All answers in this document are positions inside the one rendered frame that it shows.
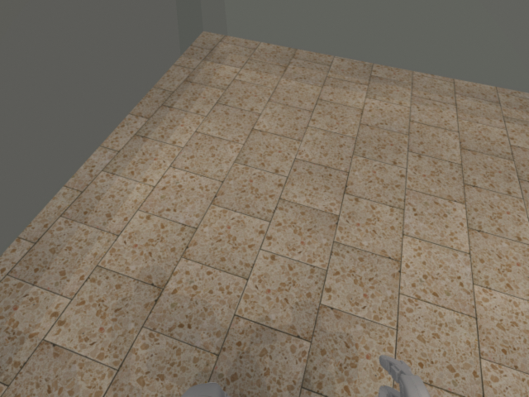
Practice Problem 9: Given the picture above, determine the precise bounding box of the robot right hand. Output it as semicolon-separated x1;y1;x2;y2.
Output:
375;355;431;397

